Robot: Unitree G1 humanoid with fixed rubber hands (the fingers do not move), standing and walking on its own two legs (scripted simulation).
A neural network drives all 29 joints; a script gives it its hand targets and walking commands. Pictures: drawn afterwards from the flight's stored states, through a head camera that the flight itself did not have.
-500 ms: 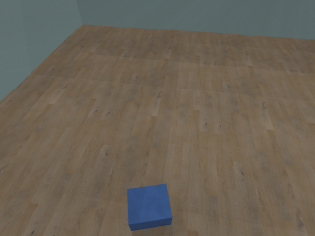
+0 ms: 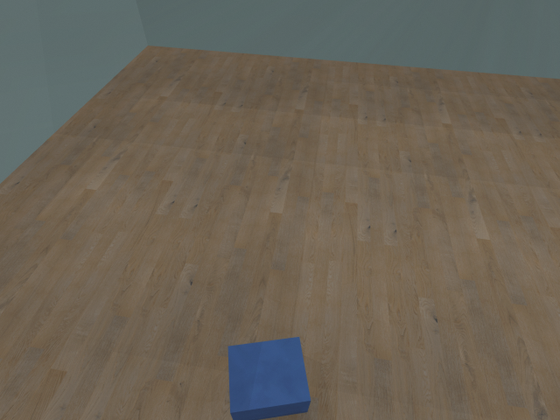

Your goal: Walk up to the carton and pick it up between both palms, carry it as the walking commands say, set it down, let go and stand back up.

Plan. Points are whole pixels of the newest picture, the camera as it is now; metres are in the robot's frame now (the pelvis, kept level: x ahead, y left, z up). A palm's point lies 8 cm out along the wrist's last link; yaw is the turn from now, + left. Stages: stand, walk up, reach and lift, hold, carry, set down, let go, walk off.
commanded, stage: walk up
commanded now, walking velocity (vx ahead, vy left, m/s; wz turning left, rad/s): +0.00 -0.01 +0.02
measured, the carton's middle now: (267, 379) +0.40 +0.03 -0.70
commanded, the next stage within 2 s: stand in 1.84 s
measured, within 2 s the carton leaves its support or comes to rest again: neither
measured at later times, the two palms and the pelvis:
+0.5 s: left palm out of the picture +0.00 +0.30 -0.14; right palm out of the picture +0.03 -0.23 -0.15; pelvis -0.02 +0.03 -0.01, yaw +4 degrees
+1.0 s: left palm out of the picture +0.00 +0.32 -0.14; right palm out of the picture +0.05 -0.13 -0.15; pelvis -0.02 +0.09 -0.01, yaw +4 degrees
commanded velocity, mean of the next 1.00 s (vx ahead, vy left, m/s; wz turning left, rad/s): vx -0.01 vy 0.02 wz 0.05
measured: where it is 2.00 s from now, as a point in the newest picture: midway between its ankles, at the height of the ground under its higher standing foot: outside the picture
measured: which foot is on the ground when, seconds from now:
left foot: down 0.00-0.40, up 0.42-0.60, down 0.62-1.00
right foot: down 0.00-0.62, up 0.64-0.90, down 0.92-1.00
